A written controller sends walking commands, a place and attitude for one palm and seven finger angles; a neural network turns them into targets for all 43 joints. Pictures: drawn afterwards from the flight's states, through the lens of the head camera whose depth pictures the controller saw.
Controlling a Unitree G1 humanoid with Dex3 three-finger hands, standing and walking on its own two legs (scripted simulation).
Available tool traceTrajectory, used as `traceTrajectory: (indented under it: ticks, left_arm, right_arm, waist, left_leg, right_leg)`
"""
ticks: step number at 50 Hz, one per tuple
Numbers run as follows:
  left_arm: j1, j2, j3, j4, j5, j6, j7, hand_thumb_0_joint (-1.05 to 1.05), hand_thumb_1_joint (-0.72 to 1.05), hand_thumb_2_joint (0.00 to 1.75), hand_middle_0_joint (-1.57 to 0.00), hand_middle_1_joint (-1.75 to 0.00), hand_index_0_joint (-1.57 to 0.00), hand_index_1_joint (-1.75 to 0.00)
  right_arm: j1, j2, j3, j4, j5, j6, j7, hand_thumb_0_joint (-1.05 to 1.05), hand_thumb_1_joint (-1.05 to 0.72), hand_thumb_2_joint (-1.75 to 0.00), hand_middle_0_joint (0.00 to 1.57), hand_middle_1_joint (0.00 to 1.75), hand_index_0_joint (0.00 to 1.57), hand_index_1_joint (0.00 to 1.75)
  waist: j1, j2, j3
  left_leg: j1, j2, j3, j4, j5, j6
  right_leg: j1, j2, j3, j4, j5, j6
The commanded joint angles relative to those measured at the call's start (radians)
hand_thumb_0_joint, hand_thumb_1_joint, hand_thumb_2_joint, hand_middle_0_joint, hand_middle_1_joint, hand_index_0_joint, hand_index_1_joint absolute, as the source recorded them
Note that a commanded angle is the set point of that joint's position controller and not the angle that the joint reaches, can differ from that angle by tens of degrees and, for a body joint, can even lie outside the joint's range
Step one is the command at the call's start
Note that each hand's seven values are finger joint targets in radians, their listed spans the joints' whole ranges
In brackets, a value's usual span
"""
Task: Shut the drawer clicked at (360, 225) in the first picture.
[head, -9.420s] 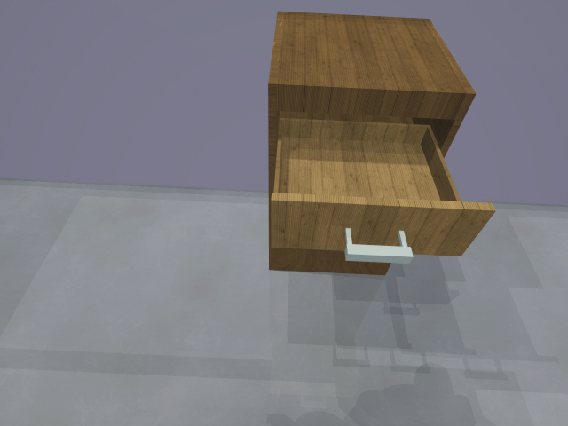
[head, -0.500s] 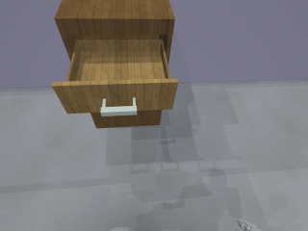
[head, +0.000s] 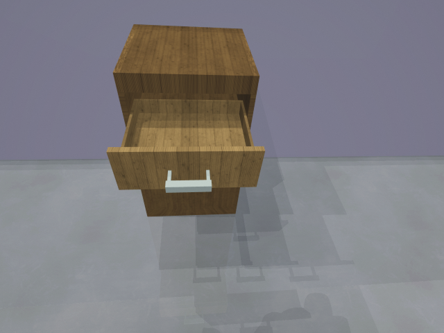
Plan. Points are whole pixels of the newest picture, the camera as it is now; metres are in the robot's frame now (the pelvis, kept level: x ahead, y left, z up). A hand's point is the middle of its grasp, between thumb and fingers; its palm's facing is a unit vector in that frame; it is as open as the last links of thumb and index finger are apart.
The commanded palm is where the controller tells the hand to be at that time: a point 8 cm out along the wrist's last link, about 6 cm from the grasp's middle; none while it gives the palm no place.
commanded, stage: take the last steps up to it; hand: left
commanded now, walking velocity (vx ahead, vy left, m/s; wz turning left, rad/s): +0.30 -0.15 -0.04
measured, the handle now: (188, 180) +0.54 +0.10 -0.11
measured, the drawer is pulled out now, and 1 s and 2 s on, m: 0.30 0.30 0.30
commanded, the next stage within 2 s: come to a stop and stand still in 0.76 s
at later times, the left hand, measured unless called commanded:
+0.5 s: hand out of the picture +0.03 +0.05 -0.17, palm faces +0.09 -0.98 -0.20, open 7.3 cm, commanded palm none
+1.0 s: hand out of the picture +0.18 +0.05 -0.19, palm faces +0.10 -0.98 -0.16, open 7.3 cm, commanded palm none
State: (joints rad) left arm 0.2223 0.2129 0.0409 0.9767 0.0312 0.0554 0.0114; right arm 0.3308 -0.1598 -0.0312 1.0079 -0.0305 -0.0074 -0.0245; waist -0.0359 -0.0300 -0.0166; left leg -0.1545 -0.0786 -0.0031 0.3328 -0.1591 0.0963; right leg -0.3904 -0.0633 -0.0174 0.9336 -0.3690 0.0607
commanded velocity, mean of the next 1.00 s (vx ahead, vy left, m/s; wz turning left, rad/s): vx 0.16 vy -0.07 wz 0.03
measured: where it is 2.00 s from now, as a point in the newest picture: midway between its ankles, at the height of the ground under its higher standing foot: outside the picture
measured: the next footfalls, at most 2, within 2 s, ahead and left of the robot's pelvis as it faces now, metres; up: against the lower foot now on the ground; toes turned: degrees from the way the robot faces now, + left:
right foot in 0.28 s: +0.05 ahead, -0.19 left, +0.00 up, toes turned -5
left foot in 0.80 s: +0.27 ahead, -0.02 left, +0.00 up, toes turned +7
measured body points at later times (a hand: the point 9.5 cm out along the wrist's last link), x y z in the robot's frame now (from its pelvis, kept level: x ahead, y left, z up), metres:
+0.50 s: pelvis +0.07 -0.12 +0.00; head +0.06 -0.13 +0.45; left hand +0.02 +0.10 -0.15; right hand +0.05 -0.36 -0.17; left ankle +0.09 +0.01 -0.67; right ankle +0.01 -0.18 -0.75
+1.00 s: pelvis +0.22 -0.10 -0.01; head +0.24 -0.09 +0.44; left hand +0.18 +0.10 -0.18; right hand +0.32 -0.32 -0.15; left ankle +0.23 -0.03 -0.75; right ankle +0.20 -0.24 -0.69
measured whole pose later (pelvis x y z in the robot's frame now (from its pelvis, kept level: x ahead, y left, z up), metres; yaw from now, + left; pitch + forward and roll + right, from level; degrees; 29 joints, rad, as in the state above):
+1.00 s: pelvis +0.22 -0.10 -0.01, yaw +0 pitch -1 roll +1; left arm 0.35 0.12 0.03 1.10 0.02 -0.01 0.05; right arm 0.13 -0.11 -0.04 1.02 0.00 -0.07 -0.05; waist 0.04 -0.05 0.05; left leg -0.22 -0.03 0.13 0.45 -0.22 0.07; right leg -0.43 -0.08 -0.02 0.99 -0.37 0.03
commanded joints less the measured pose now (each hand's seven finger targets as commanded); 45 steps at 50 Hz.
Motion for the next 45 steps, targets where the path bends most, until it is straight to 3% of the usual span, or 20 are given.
traceTrajectory:
  ticks: [1,8,11,12,13,14,15,18,21,23,28,33,35,37,38,39,40,41,43,45]
  left_arm:
    - [-0.075,0.064,0.017,-0.084,-0.006,-0.040,-0.016,0.00,0.90,0.90,-0.20,-0.30,-0.20,-0.30]
    - [-0.021,0.021,0.023,-0.042,-0.012,-0.047,-0.030,0.00,0.90,0.90,-0.20,-0.30,-0.20,-0.30]
    - [0.102,0.019,0.028,0.018,-0.013,-0.061,-0.026,0.00,0.90,0.90,-0.20,-0.30,-0.20,-0.30]
    - [0.163,0.040,0.032,0.043,-0.010,-0.069,-0.019,0.00,0.90,0.90,-0.20,-0.30,-0.20,-0.30]
    - [0.219,0.096,0.042,0.066,-0.003,-0.078,-0.007,0.00,0.90,0.90,-0.20,-0.30,-0.20,-0.30]
    - [0.262,0.155,0.050,0.068,-0.009,-0.075,0.002,0.00,0.90,0.90,-0.20,-0.30,-0.20,-0.30]
    - [0.248,0.138,0.047,0.060,-0.016,-0.072,0.006,0.00,0.90,0.90,-0.20,-0.30,-0.20,-0.30]
    - [0.141,0.036,0.024,0.062,-0.021,-0.097,0.009,0.00,0.90,0.90,-0.20,-0.30,-0.20,-0.30]
    - [0.182,-0.007,0.005,0.083,-0.018,-0.118,0.011,0.00,0.90,0.90,-0.20,-0.30,-0.20,-0.30]
    - [0.241,-0.024,-0.004,0.106,-0.016,-0.129,0.013,0.00,0.90,0.90,-0.20,-0.30,-0.20,-0.30]
    - [0.349,-0.027,-0.013,0.151,-0.006,-0.145,0.025,0.00,0.90,0.90,-0.20,-0.30,-0.20,-0.30]
    - [0.418,-0.027,-0.018,0.194,-0.004,-0.137,0.032,0.00,0.90,0.90,-0.20,-0.30,-0.20,-0.30]
    - [0.397,-0.015,-0.016,0.196,-0.004,-0.137,0.032,0.00,0.90,0.90,-0.20,-0.30,-0.20,-0.30]
    - [0.372,-0.002,-0.013,0.195,-0.012,-0.139,0.031,0.00,0.90,0.90,-0.20,-0.30,-0.20,-0.30]
    - [0.363,-0.001,-0.013,0.190,-0.019,-0.138,0.029,0.00,0.90,0.90,-0.20,-0.30,-0.20,-0.30]
    - [0.381,-0.035,-0.016,0.177,-0.029,-0.137,0.027,0.00,0.90,0.90,-0.20,-0.30,-0.20,-0.30]
    - [0.391,-0.081,-0.031,0.154,-0.040,-0.140,0.028,0.00,0.90,0.90,-0.20,-0.30,-0.20,-0.30]
    - [0.357,-0.029,-0.011,0.150,-0.026,-0.125,0.035,0.00,0.90,0.90,-0.20,-0.30,-0.20,-0.30]
    - [0.292,-0.066,-0.005,0.141,-0.014,-0.108,0.028,0.00,0.90,0.90,-0.20,-0.30,-0.20,-0.30]
    - [0.311,-0.102,-0.009,0.148,-0.013,-0.080,0.023,0.00,0.90,0.90,-0.20,-0.30,-0.20,-0.30]
  right_arm:
    - [0.092,-0.184,-0.038,-0.010,-0.005,-0.024,-0.012,0.00,-0.90,-0.90,0.20,0.30,0.20,0.30]
    - [0.090,-0.206,-0.048,0.029,-0.010,-0.017,-0.009,0.00,-0.90,-0.90,0.20,0.30,0.20,0.30]
    - [0.078,-0.179,-0.046,0.052,-0.005,-0.010,-0.004,0.00,-0.90,-0.90,0.20,0.30,0.20,0.30]
    - [0.083,-0.146,-0.042,0.059,0.000,-0.011,-0.002,0.00,-0.90,-0.90,0.20,0.30,0.20,0.30]
    - [0.091,-0.080,-0.029,0.050,0.010,-0.014,0.000,0.00,-0.90,-0.90,0.20,0.30,0.20,0.30]
    - [0.023,-0.062,-0.020,0.011,0.004,-0.013,0.003,0.00,-0.90,-0.90,0.20,0.30,0.20,0.30]
    - [-0.022,-0.101,-0.033,-0.005,-0.005,-0.012,0.009,0.00,-0.90,-0.90,0.20,0.30,0.20,0.30]
    - [0.034,-0.081,-0.042,0.050,-0.007,0.006,0.020,0.00,-0.90,-0.90,0.20,0.30,0.20,0.30]
    - [0.057,-0.043,-0.042,0.065,-0.007,0.007,0.027,0.00,-0.90,-0.90,0.20,0.30,0.20,0.30]
    - [0.009,-0.047,-0.042,0.045,-0.005,0.004,0.028,0.00,-0.90,-0.90,0.20,0.30,0.20,0.30]
    - [-0.156,-0.038,-0.032,-0.005,0.000,-0.006,0.028,0.00,-0.90,-0.90,0.20,0.30,0.20,0.30]
    - [-0.284,-0.004,-0.013,-0.027,0.009,-0.024,0.029,0.00,-0.90,-0.90,0.20,0.30,0.20,0.30]
    - [-0.253,0.000,-0.008,-0.017,0.012,-0.035,0.023,0.00,-0.90,-0.90,0.20,0.30,0.20,0.30]
    - [-0.124,-0.010,-0.011,0.027,0.010,-0.048,0.007,0.00,-0.90,-0.90,0.20,0.30,0.20,0.30]
    - [-0.017,-0.046,-0.018,0.057,0.007,-0.054,-0.001,0.00,-0.90,-0.90,0.20,0.30,0.20,0.30]
    - [0.095,-0.134,-0.039,0.069,-0.004,-0.060,-0.010,0.00,-0.90,-0.90,0.20,0.30,0.20,0.30]
    - [0.159,-0.190,-0.048,0.081,0.005,-0.059,-0.017,0.00,-0.90,-0.90,0.20,0.30,0.20,0.30]
    - [0.115,-0.180,-0.042,0.075,0.021,-0.046,-0.014,0.00,-0.90,-0.90,0.20,0.30,0.20,0.30]
    - [-0.018,-0.098,-0.023,0.045,0.019,-0.057,-0.017,0.00,-0.90,-0.90,0.20,0.30,0.20,0.30]
    - [-0.097,-0.039,0.003,0.031,0.019,-0.060,-0.018,0.00,-0.90,-0.90,0.20,0.30,0.20,0.30]
  waist:
    - [-0.027,0.129,0.105]
    - [-0.004,0.156,0.075]
    - [0.046,0.107,0.048]
    - [0.067,0.047,0.035]
    - [0.086,-0.134,0.029]
    - [0.113,-0.274,0.101]
    - [0.098,-0.145,0.157]
    - [0.015,-0.069,0.195]
    - [0.003,-0.034,0.178]
    - [0.020,-0.072,0.174]
    - [0.052,-0.036,0.158]
    - [0.082,-0.057,0.158]
    - [0.060,-0.078,0.124]
    - [-0.001,-0.083,0.043]
    - [-0.046,-0.066,-0.027]
    - [-0.082,0.042,-0.126]
    - [-0.066,0.192,-0.212]
    - [-0.040,0.055,-0.150]
    - [0.009,0.061,0.036]
    - [0.070,0.054,0.105]
  left_leg:
    - [0.029,0.370,-0.413,-0.232,-0.401,0.105]
    - [-0.112,0.333,-0.321,-0.207,-0.427,0.063]
    - [-0.189,0.262,-0.229,-0.078,-0.408,0.008]
    - [-0.263,0.212,-0.167,0.043,-0.385,-0.024]
    - [-0.459,0.121,-0.044,0.266,-0.398,-0.066]
    - [-0.569,0.079,0.040,0.477,-0.432,-0.085]
    - [-0.581,0.118,0.012,0.614,-0.387,-0.076]
    - [-0.490,0.172,0.017,0.750,-0.174,-0.090]
    - [-0.473,0.174,0.032,0.791,-0.073,-0.104]
    - [-0.513,0.175,0.033,0.788,-0.047,-0.105]
    - [-0.574,0.180,0.052,0.653,-0.081,-0.101]
    - [-0.471,0.132,0.108,0.457,-0.117,-0.078]
    - [-0.331,0.081,0.142,0.367,-0.135,-0.055]
    - [-0.130,0.024,0.171,0.224,-0.016,-0.036]
    - [0.068,0.065,0.118,0.159,0.121,-0.017]
    - [0.311,0.294,-0.135,0.188,0.405,0.067]
    - [0.443,0.536,-0.408,0.135,0.806,0.216]
    - [0.305,0.548,-0.344,0.084,0.705,0.242]
    - [0.050,0.452,-0.245,-0.031,0.421,0.170]
    - [-0.147,0.377,-0.098,-0.067,0.515,0.104]
  right_leg:
    - [-0.169,-0.026,0.033,-0.071,-0.021,-0.029]
    - [0.076,0.030,-0.032,-0.287,-0.018,-0.046]
    - [0.304,0.063,-0.075,-0.527,0.085,-0.048]
    - [0.413,0.018,-0.025,-0.600,0.059,-0.063]
    - [0.547,-0.157,0.203,-0.699,-0.160,-0.117]
    - [0.470,-0.310,0.433,-0.836,-0.338,-0.195]
    - [0.342,-0.335,0.434,-0.882,-0.397,-0.231]
    - [0.208,-0.215,0.232,-0.860,-0.164,-0.197]
    - [0.218,-0.157,0.097,-0.829,0.092,-0.184]
    - [0.270,-0.154,0.092,-0.810,0.217,-0.187]
    - [0.412,-0.181,0.107,-0.723,0.608,-0.219]
    - [0.457,-0.168,0.080,-0.651,0.910,-0.222]
    - [0.440,-0.156,0.056,-0.576,1.086,-0.216]
    - [0.430,-0.114,0.014,-0.405,1.191,-0.176]
    - [0.337,-0.095,0.007,-0.243,1.064,-0.148]
    - [0.104,-0.008,-0.035,-0.016,0.612,-0.104]
    - [-0.092,0.074,-0.051,0.273,-0.193,-0.082]
    - [-0.094,0.033,0.020,0.357,-0.227,-0.097]
    - [-0.125,-0.013,0.033,0.334,-0.103,-0.074]
    - [-0.006,-0.045,0.036,0.203,-0.026,-0.048]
